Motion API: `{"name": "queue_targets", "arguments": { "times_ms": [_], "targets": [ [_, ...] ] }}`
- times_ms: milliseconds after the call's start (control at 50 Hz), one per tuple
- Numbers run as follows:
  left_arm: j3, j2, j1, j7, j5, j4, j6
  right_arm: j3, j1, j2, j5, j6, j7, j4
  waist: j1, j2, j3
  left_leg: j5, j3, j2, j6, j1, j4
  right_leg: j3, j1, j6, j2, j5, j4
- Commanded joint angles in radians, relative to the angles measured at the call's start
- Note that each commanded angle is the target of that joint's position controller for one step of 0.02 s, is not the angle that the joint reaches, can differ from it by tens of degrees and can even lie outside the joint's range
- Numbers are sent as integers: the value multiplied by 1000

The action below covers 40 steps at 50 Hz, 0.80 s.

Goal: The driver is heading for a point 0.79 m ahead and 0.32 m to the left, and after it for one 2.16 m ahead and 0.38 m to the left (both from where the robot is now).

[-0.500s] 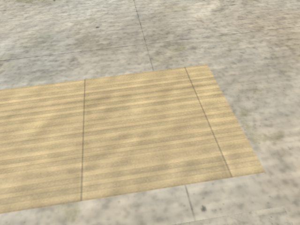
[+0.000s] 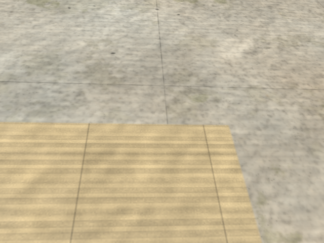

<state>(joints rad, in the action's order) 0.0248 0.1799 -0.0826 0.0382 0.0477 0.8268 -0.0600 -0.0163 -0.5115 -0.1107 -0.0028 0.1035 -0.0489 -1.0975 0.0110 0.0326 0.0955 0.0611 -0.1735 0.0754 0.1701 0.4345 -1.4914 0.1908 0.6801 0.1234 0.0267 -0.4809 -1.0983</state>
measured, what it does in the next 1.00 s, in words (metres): climbs, turning left: left foot, then right foot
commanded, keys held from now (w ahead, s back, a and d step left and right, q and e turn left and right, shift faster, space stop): w+q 1.00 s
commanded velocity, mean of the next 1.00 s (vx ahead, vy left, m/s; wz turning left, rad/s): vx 0.50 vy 0.00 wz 0.48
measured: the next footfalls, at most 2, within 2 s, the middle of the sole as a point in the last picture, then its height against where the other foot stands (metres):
left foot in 0.50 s outside the picture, level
right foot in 0.98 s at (135, 187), level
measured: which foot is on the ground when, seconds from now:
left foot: up 0.00-0.48, down 0.50-0.98, up 1.00-1.00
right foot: down 0.00-0.48, up 0.50-0.96, down 0.98-1.00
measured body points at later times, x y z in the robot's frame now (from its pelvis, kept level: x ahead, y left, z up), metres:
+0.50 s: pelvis +0.28 +0.06 +0.06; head +0.30 +0.06 +0.51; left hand +0.17 +0.29 -0.08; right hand +0.54 -0.09 -0.03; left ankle +0.37 +0.16 -0.66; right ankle +0.07 -0.07 -0.63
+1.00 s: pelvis +0.58 +0.12 +0.06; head +0.61 +0.14 +0.51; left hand +0.69 +0.44 +0.00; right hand +0.75 -0.11 -0.05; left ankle +0.38 +0.16 -0.63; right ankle +0.75 +0.07 -0.65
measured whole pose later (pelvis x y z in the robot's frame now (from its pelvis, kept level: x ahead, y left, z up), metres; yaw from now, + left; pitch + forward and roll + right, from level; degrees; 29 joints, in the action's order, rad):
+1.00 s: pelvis +0.58 +0.12 +0.06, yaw +31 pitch +5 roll -1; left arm -0.04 0.23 -0.01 0.01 0.01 0.65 -0.14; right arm 0.09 -0.42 -0.27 0.02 0.05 0.01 -0.73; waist 0.08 -0.02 0.02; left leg 0.54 -0.23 0.08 0.05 0.18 -0.75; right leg -0.02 0.55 0.01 0.02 -0.08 -0.56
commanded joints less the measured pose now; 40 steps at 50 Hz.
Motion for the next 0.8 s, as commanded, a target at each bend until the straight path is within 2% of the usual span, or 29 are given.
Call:
{"name": "queue_targets", "arguments": {
  "times_ms": [20, 40, 60, 80, 100, 120, 160, 200, 220, 260, 300, 320, 360, 380, 420, 460, 480, 500, 520, 540, 560, 580, 600, 620, 660, 700, 740, 780, 800],
  "targets": [
    [30, -159, -149, 16, -4, 136, -29, -6, 267, 1, 6, 4, 1, 281, 35, -131, -120, 54, -122, 2, 79, 474, -585, -600, -204, 45, -251, 75, 659],
    [36, -190, -125, 26, -3, 150, -34, -11, 176, 11, 22, -17, 12, 266, 93, -121, -126, 49, -122, -9, 82, 474, -544, -435, -200, -6, -212, 168, 643],
    [30, -172, -104, 39, -2, 144, -39, -24, 114, 36, 44, -24, 17, 251, 128, -86, -121, -7, -122, -37, 76, 493, -473, -297, -199, -53, -193, 274, 637],
    [27, -154, -92, 41, -1, 139, -42, -23, 95, 23, 58, -34, 24, 244, 143, -51, -129, -27, -105, -50, 61, 503, -389, -213, -190, -68, -175, 325, 673],
    [20, -116, -76, 36, 0, 127, -42, -19, 103, 1, 62, -46, 38, 251, 148, -26, -140, -63, -60, -68, 22, 487, -224, -120, -158, -78, -156, 360, 716],
    [20, -92, -82, 31, 7, 122, -49, -10, 165, -34, 53, -49, 46, 277, 130, 1, -132, -132, -8, -69, -3, 448, -120, -49, -127, -79, -129, 432, 774],
    [14, -16, -160, -2, -3, 139, -57, 2, 260, -79, 36, -56, 55, 326, 78, 60, -123, -208, 79, -85, -62, 394, 92, -19, -133, -67, -114, 538, 851],
    [-3, 58, -253, -33, -6, 148, -66, 11, 300, -93, 44, -58, 46, 342, 25, 94, -98, -220, 113, -128, -98, 418, 191, -47, -278, -38, -150, 572, 897],
    [-12, 91, -304, -49, -9, 157, -71, 16, 335, -107, 45, -61, 32, 349, -3, 78, -73, -224, 120, -160, -100, 455, 257, -75, -413, -29, -184, 543, 905],
    [-24, 117, -365, -67, -16, 159, -69, 20, 454, -108, 57, -63, 10, 385, -64, 32, -109, -190, 119, -191, -99, 576, 384, -115, -629, -24, -252, 542, 912],
    [-29, 112, -394, -71, -19, 145, -58, 24, 567, -107, 62, -60, -5, 418, -106, 19, -151, -140, 118, -204, -95, 642, 519, -129, -775, -26, -307, 598, 908],
    [-36, 124, -383, -72, -25, 137, -50, 31, 579, -105, 59, -69, -7, 421, -107, 32, -169, -102, 156, -200, -98, 617, 581, -100, -803, -29, -313, 654, 907],
    [-37, 123, -413, -71, -47, 134, -34, 24, 639, -75, 60, -72, -15, 448, -118, 8, -186, -38, 225, -180, -94, 510, 723, -75, -825, -10, -324, 707, 901],
    [-38, 141, -385, -71, -46, 131, -30, 25, 638, -68, 57, -71, -17, 455, -97, 23, -190, -3, 266, -154, -79, 416, 783, -38, -806, -15, -316, 846, 883],
    [-47, 179, -381, -67, -51, 127, -26, 41, 617, -103, 52, -74, -26, 464, -73, 73, -152, 54, 349, -81, -54, 243, 822, 12, -832, -10, -312, 1195, 794],
    [-58, 215, -344, -77, -62, 116, -15, 68, 480, -151, 32, -79, -29, 445, 21, 140, -109, 147, 374, -20, -20, 66, 864, 40, -836, -16, -319, 1435, 607],
    [-62, 221, -300, -75, -63, 89, -11, 103, 324, -214, 27, -78, -25, 400, 101, 126, -27, 56, 332, -5, 19, -139, 1004, 45, -793, -34, -277, 1372, 427],
    [-64, 215, -285, -74, -52, 54, -22, 140, 146, -299, 22, -83, -2, 357, 165, 76, 73, -13, 171, -71, 58, -498, 943, 15, -518, -59, -233, 1097, 191],
    [-27, 84, -362, -51, -21, -10, -54, 159, 79, -395, 5, -81, 19, 353, 80, -213, 212, -26, -322, -344, 249, -899, 953, -25, -49, -130, -30, 221, -225],
    [-30, 106, -331, -40, -46, -28, -95, 143, 124, -324, -10, -71, 30, 368, 85, -188, 371, 51, -624, -448, 320, -892, 1176, -262, -4, -128, 32, 4, -428],
    [-47, 151, -215, -38, -83, -71, -115, 123, 167, -255, -20, -56, 32, 376, 92, -164, 226, -9, -460, -383, 238, -785, 1200, -319, 70, -100, -33, 88, -442],
    [-44, 148, -155, -45, -78, -106, -124, 110, 233, -215, -4, -42, 30, 381, 49, -95, 123, -110, -315, -336, 186, -636, 1201, -315, 81, -81, -76, 155, -382],
    [-57, 158, -141, -52, -66, -117, -119, 100, 274, -180, 10, -35, 22, 397, 15, -20, 51, -179, -232, -297, 162, -520, 1221, -297, 86, -84, -102, 183, -336],
    [-65, 162, -158, -48, -61, -127, -106, 90, 274, -157, 13, -32, 24, 403, -15, -21, 20, -211, -173, -267, 151, -436, 1234, -299, 60, -89, -122, 209, -313],
    [-70, 133, -175, -41, -45, -159, -83, 89, 240, -166, 12, -32, 32, 407, -45, -10, -18, -215, -155, -246, 152, -369, 1253, -289, 100, -112, -134, 212, -289],
    [-68, 114, -138, -40, -43, -187, -68, 91, 219, -184, 15, -38, 46, 410, -59, -26, -60, -201, -133, -232, 145, -274, 1273, -279, 126, -134, -148, 239, -154],
    [-70, 128, -42, -48, -29, -211, -59, 108, 215, -266, -2, -29, 53, 431, -38, -45, -111, -187, -90, -199, 124, -150, 1298, -246, 79, -172, -134, 356, 41],
    [-59, 103, 63, -55, -25, -221, -60, 116, 225, -270, 13, -27, 64, 437, -6, -90, -116, -113, -16, -126, 80, -28, 1271, -223, -74, -184, -92, 527, 299],
    [-59, 99, 109, -54, -33, -224, -63, 119, 190, -274, 21, -27, 68, 429, 21, -121, -108, -56, -19, -119, 70, -24, 1270, -201, -125, -195, -64, 574, 388]
  ]
}}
